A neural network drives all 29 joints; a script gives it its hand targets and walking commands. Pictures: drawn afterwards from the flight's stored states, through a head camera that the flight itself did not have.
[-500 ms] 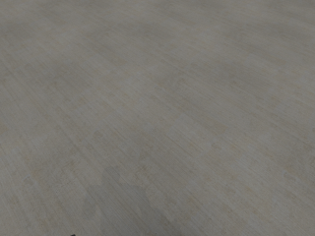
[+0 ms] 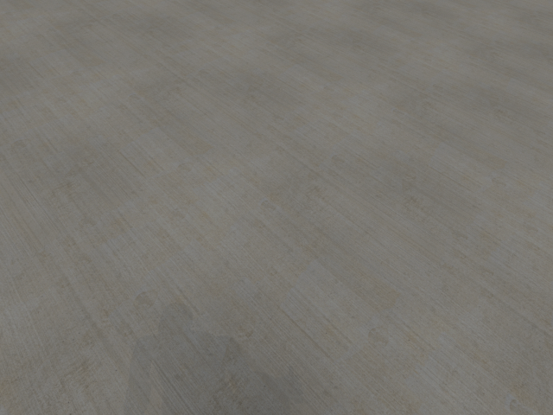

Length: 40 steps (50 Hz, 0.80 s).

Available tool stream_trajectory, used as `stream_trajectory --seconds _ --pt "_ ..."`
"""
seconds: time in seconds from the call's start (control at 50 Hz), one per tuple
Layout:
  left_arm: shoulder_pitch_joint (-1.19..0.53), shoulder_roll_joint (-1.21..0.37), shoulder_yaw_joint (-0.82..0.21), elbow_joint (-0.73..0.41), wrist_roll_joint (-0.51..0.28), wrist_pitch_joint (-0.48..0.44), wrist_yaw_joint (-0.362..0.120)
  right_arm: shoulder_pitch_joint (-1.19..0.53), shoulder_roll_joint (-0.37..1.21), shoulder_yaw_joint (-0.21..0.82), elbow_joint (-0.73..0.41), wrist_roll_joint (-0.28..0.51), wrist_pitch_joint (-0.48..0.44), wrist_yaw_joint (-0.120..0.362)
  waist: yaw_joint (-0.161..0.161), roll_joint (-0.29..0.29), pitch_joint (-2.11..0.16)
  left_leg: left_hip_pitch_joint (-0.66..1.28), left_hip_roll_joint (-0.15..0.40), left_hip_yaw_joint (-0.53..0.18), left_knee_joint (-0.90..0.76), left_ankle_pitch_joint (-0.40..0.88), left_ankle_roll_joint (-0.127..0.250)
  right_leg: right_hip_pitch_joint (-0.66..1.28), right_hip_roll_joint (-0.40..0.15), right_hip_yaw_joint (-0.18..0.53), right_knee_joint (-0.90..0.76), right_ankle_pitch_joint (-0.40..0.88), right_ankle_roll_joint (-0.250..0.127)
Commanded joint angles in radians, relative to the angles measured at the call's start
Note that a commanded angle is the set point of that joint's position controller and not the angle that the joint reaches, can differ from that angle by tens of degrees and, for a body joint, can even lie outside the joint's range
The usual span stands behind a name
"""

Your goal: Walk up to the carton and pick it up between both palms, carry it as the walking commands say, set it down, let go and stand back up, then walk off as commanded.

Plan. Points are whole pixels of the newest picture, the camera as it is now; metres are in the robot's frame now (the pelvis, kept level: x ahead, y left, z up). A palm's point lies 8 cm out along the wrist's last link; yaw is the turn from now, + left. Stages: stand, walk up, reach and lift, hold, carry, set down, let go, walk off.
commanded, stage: walk off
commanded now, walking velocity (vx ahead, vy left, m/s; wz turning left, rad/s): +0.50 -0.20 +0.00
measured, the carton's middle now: out of the picture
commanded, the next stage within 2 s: none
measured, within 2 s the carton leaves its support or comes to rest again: neither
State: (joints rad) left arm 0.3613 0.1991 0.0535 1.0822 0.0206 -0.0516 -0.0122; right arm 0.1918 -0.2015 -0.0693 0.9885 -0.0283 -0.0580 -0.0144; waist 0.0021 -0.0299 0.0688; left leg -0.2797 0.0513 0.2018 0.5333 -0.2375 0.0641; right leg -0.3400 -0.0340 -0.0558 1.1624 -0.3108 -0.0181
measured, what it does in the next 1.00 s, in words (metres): walks ahead: right foot, then left foot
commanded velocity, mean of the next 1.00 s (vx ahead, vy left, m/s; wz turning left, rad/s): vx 0.50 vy -0.20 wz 0.00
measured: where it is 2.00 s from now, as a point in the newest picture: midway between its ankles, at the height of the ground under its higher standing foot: (335, 222)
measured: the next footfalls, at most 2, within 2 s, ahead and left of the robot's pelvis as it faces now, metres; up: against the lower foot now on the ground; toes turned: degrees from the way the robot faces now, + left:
right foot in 0.36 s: +0.34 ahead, -0.23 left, +0.00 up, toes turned -10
left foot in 0.86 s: +0.60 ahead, -0.07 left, +0.00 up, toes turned +11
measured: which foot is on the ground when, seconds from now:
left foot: down 0.00-0.36, up 0.38-0.84, down 0.86-1.00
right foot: up 0.00-0.34, down 0.36-0.86, up 0.88-1.00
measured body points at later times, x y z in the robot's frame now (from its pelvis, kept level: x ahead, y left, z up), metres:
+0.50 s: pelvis +0.25 -0.14 +0.00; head +0.29 -0.14 +0.45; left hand +0.34 +0.12 -0.14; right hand +0.27 -0.40 -0.15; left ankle +0.17 +0.02 -0.64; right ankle +0.30 -0.22 -0.73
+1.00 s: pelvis +0.53 -0.15 +0.00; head +0.55 -0.13 +0.45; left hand +0.51 +0.09 -0.16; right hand +0.60 -0.41 -0.13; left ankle +0.56 -0.07 -0.73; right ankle +0.44 -0.28 -0.64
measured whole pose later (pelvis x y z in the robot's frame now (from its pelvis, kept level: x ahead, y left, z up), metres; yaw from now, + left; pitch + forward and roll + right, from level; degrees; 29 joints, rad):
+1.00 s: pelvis +0.53 -0.15 +0.00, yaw +0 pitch -1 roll -1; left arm 0.35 0.20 0.06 1.07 0.02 -0.05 -0.01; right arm 0.20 -0.21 -0.07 0.99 -0.03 -0.06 -0.01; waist 0.00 -0.03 0.07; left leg -0.26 0.05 0.20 0.51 -0.23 0.06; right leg -0.36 -0.05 -0.05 1.15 -0.29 -0.01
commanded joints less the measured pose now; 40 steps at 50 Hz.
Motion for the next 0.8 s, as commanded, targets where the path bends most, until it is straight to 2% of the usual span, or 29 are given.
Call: stream_trajectory --seconds 0.0,0.06,0.12,0.18,0.24,0.28,0.3,0.32,0.34,0.36,0.38,0.4,0.42,0.44,0.46,0.48,0.52,0.54,0.58,0.64,0.68,0.74,0.76,0.78 --pt "0.043 0.016 0.012 -0.051 0.015 0.012 -0.015 0.118 -0.054 -0.003 0.031 0.001 -0.032 0.000 -0.001 0.096 -0.013 0.122 0.293 -0.310 -0.353 0.123 0.044 -0.187 -0.106 0.077 0.007 0.105 0.029" --pt "-0.022 0.003 0.007 -0.088 0.014 0.039 -0.039 0.197 -0.102 -0.008 0.053 0.001 -0.045 0.004 0.004 0.134 0.017 0.110 0.252 -0.190 -0.348 0.285 0.017 -0.223 -0.114 0.033 -0.094 0.169 0.049" --pt "-0.158 0.001 -0.007 -0.144 0.009 0.041 -0.061 0.236 -0.106 -0.008 0.052 0.000 -0.044 0.008 -0.022 0.162 0.055 0.086 0.219 -0.124 -0.375 0.262 0.005 -0.224 -0.120 -0.019 -0.287 0.267 0.073" --pt "-0.277 0.017 -0.016 -0.182 0.000 0.034 -0.070 0.277 -0.122 -0.011 0.052 0.004 -0.042 0.009 -0.057 0.173 0.072 0.107 0.216 -0.094 -0.388 0.221 -0.001 -0.180 -0.096 -0.071 -0.490 0.304 0.082" --pt "-0.341 0.046 -0.015 -0.207 0.001 0.027 -0.072 0.309 -0.158 -0.026 0.055 0.007 -0.036 0.003 -0.074 0.211 0.071 0.154 0.262 -0.101 -0.386 0.204 0.003 -0.129 -0.090 -0.073 -0.583 0.278 0.056" --pt "-0.331 0.072 -0.008 -0.209 0.008 0.023 -0.069 0.297 -0.183 -0.040 0.052 0.005 -0.024 -0.003 -0.059 0.219 0.056 0.194 0.290 -0.098 -0.335 0.256 0.001 -0.085 -0.080 -0.070 -0.622 0.178 0.029" --pt "-0.296 0.088 -0.002 -0.200 0.011 0.021 -0.064 0.285 -0.199 -0.049 0.048 0.004 -0.017 -0.005 -0.036 0.212 0.034 0.206 0.298 -0.088 -0.269 0.361 -0.002 -0.029 -0.061 -0.078 -0.645 0.115 0.014" --pt "-0.187 0.110 0.012 -0.162 0.012 0.016 -0.057 0.273 -0.199 -0.052 0.044 0.006 -0.011 -0.005 0.019 0.157 -0.018 0.195 0.275 -0.055 -0.115 0.462 -0.012 0.110 -0.040 -0.091 -0.710 0.122 -0.004" --pt "-0.006 0.153 0.034 -0.097 0.023 0.007 -0.046 0.278 -0.163 -0.041 0.037 0.008 -0.007 -0.002 0.088 0.074 -0.128 0.126 0.210 -0.028 0.112 0.431 -0.029 0.333 -0.010 -0.115 -0.717 0.085 -0.032" --pt "0.142 0.253 0.065 -0.068 0.035 -0.004 -0.032 0.325 -0.052 -0.012 -0.006 0.022 -0.008 0.012 0.135 -0.153 -0.285 -0.149 0.129 -0.006 0.443 0.074 -0.065 0.635 -0.237 0.144 -0.735 -0.048 -0.107" --pt "0.183 0.331 0.080 -0.055 0.008 0.004 -0.019 0.269 -0.049 -0.015 -0.052 0.022 -0.004 0.013 0.156 -0.299 -0.333 -0.381 0.003 -0.057 0.688 -0.380 -0.075 0.659 -0.391 0.462 -0.922 -0.112 -0.181" --pt "0.111 0.283 0.069 -0.065 0.000 0.005 -0.005 0.164 -0.102 -0.031 -0.071 0.013 0.001 0.009 0.147 -0.175 -0.239 -0.463 0.061 -0.171 0.802 -0.342 -0.048 0.584 -0.372 0.416 -0.923 -0.084 -0.169" --pt "0.037 0.219 0.051 -0.078 0.001 -0.004 0.001 0.109 -0.086 -0.027 -0.085 0.010 -0.009 0.012 0.112 -0.107 -0.143 -0.470 0.098 -0.193 0.794 -0.242 -0.031 0.458 -0.341 0.340 -0.913 0.011 -0.144" --pt "-0.049 0.162 0.039 -0.097 0.006 -0.012 0.004 0.118 -0.079 -0.029 -0.069 0.007 -0.013 0.016 0.055 -0.044 -0.107 -0.404 0.141 -0.205 0.731 -0.141 -0.028 0.343 -0.296 0.255 -0.918 0.066 -0.113" --pt "-0.099 0.124 0.026 -0.105 0.003 -0.018 0.008 0.142 -0.073 -0.031 -0.054 -0.008 -0.006 0.022 0.016 -0.052 -0.085 -0.336 0.156 -0.199 0.681 -0.101 -0.034 0.247 -0.261 0.200 -0.937 0.101 -0.097" --pt "-0.112 0.093 0.013 -0.107 0.008 -0.023 0.009 0.173 -0.063 -0.028 -0.035 -0.017 0.006 0.026 -0.004 -0.059 -0.084 -0.291 0.151 -0.181 0.677 -0.081 -0.041 0.194 -0.235 0.161 -0.955 0.146 -0.102" --pt "-0.079 0.080 0.004 -0.089 0.004 -0.035 0.010 0.158 -0.046 -0.024 -0.038 -0.019 0.030 0.031 -0.022 -0.063 -0.067 -0.291 0.151 -0.164 0.647 -0.047 -0.054 0.155 -0.225 0.133 -0.996 0.166 -0.132" --pt "-0.064 0.082 0.002 -0.081 0.003 -0.040 0.009 0.120 -0.047 -0.021 -0.049 -0.018 0.039 0.032 -0.023 -0.059 -0.042 -0.319 0.155 -0.159 0.610 -0.021 -0.064 0.152 -0.223 0.125 -1.022 0.152 -0.142" --pt "-0.020 0.082 -0.002 -0.065 0.001 -0.043 0.005 0.018 -0.059 -0.017 -0.078 -0.011 0.051 0.033 -0.002 -0.047 0.006 -0.381 0.157 -0.143 0.500 0.024 -0.079 0.192 -0.217 0.111 -1.060 0.166 -0.154" --pt "0.045 0.085 -0.008 -0.040 0.000 -0.036 0.001 -0.113 -0.062 -0.005 -0.119 0.000 0.051 0.035 0.021 -0.031 0.035 -0.362 0.121 -0.101 0.305 0.072 -0.087 0.246 -0.182 0.050 -1.062 0.291 -0.144" --pt "0.088 0.097 -0.009 -0.022 0.002 -0.032 -0.002 -0.172 -0.059 0.002 -0.137 0.010 0.047 0.033 0.034 -0.036 0.034 -0.304 0.085 -0.071 0.211 0.094 -0.079 0.283 -0.168 0.009 -1.038 0.405 -0.135" --pt "0.147 0.096 -0.011 0.009 0.007 -0.025 -0.003 -0.227 -0.059 0.007 -0.153 0.018 0.036 0.024 0.044 -0.045 0.040 -0.268 0.051 -0.044 0.142 0.082 -0.052 0.368 -0.173 -0.013 -0.978 0.533 -0.145" --pt "0.158 0.096 -0.010 0.019 0.008 -0.022 -0.001 -0.230 -0.059 0.008 -0.153 0.017 0.032 0.020 0.041 -0.045 0.045 -0.257 0.043 -0.038 0.123 0.058 -0.040 0.395 -0.178 -0.016 -0.946 0.587 -0.148" --pt "0.160 0.103 -0.008 0.027 0.008 -0.020 0.002 -0.213 -0.061 0.006 -0.148 0.014 0.029 0.015 0.025 -0.046 0.041 -0.224 0.026 -0.027 0.106 0.027 -0.024 0.411 -0.181 -0.022 -0.895 0.696 -0.147"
